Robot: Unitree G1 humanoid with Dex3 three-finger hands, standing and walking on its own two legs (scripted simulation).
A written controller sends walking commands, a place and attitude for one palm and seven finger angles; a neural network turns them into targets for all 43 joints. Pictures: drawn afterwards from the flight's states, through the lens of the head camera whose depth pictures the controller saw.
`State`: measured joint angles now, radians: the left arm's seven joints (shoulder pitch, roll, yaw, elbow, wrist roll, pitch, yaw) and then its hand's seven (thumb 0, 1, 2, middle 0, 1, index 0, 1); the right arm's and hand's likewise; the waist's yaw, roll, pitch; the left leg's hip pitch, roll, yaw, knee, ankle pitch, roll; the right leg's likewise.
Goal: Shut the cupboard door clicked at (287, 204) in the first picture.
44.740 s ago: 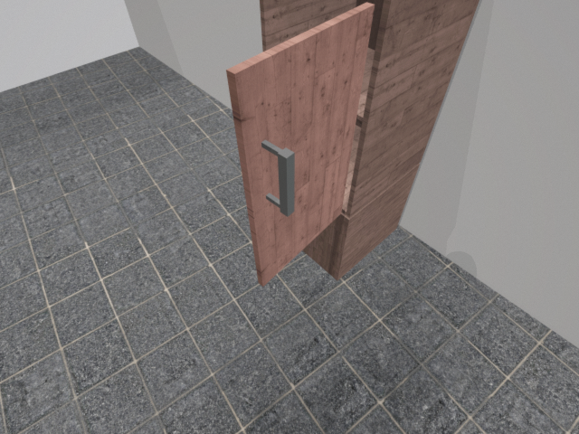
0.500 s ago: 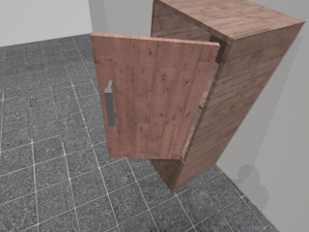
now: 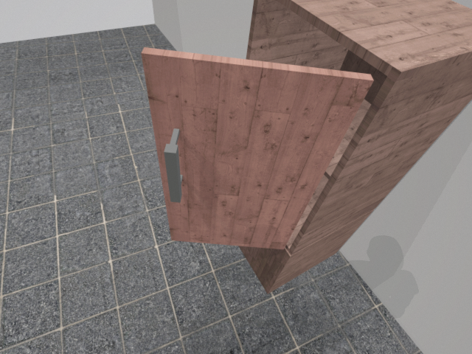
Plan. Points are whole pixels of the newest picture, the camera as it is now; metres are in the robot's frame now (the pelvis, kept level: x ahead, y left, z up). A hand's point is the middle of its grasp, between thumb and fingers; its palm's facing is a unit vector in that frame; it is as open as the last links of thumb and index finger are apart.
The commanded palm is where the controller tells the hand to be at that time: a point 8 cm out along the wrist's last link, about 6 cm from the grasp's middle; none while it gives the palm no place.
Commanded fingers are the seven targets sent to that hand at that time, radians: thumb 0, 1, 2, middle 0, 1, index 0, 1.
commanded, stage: come to a stop and stand still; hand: left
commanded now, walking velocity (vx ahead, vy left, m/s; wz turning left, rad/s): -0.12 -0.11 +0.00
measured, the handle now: (175, 167) +0.43 +0.16 +0.04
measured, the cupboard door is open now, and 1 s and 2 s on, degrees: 58 58 58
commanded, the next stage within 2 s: look again from close up in 0.64 s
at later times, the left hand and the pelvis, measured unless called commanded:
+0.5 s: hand out of the picture -0.03 +0.13 -0.17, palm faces +0.05 -0.99 -0.16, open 7.3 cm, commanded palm none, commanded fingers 0.00 0.90 0.90 -0.20 -0.30 -0.20 -0.30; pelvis -0.05 -0.04 +0.01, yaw +1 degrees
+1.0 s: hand out of the picture -0.06 +0.16 -0.17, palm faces +0.05 -0.97 -0.22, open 7.4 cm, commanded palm none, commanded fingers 0.00 0.90 0.90 -0.20 -0.30 -0.20 -0.30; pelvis -0.05 -0.02 +0.00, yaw +1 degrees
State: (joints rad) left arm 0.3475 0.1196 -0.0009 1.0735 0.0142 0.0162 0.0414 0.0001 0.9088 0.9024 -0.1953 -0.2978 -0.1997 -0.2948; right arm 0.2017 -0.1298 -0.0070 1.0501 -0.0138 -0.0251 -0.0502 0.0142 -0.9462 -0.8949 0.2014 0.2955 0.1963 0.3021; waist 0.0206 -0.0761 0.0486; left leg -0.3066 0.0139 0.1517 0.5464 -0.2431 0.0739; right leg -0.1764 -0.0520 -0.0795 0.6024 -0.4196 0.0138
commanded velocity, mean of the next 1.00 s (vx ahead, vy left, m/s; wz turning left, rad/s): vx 0.00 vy -0.01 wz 0.00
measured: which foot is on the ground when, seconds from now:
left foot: down 0.00-1.00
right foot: up 0.00-0.22, down 0.24-1.00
